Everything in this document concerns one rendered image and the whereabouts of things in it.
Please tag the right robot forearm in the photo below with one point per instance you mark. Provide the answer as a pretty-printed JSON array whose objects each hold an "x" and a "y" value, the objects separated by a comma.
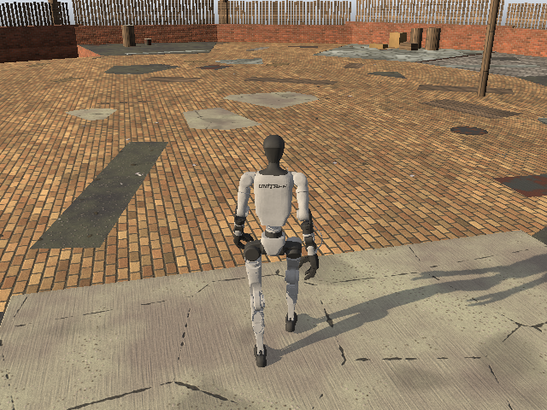
[{"x": 309, "y": 236}]

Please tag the right robot upper arm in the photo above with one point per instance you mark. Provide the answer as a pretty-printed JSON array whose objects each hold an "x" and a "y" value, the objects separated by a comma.
[{"x": 301, "y": 182}]

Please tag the left robot hand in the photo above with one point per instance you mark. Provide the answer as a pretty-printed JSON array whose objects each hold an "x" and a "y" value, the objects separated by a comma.
[{"x": 245, "y": 237}]

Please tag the left robot shin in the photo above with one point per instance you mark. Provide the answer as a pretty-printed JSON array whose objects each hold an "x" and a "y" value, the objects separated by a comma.
[{"x": 257, "y": 318}]

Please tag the left robot upper arm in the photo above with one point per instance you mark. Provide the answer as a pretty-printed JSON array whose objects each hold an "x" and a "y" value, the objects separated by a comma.
[{"x": 247, "y": 179}]

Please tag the robot head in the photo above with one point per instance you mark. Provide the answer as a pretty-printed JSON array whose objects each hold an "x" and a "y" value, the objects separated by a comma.
[{"x": 274, "y": 148}]

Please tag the right robot hand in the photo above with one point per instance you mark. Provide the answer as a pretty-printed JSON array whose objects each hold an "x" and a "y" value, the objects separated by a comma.
[{"x": 314, "y": 262}]

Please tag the left robot forearm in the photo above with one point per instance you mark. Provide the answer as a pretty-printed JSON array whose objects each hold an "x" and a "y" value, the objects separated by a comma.
[{"x": 238, "y": 224}]

